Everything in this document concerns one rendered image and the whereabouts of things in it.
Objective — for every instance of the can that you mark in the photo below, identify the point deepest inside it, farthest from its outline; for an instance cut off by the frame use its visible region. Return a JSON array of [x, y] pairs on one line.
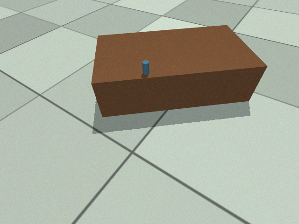
[[145, 67]]

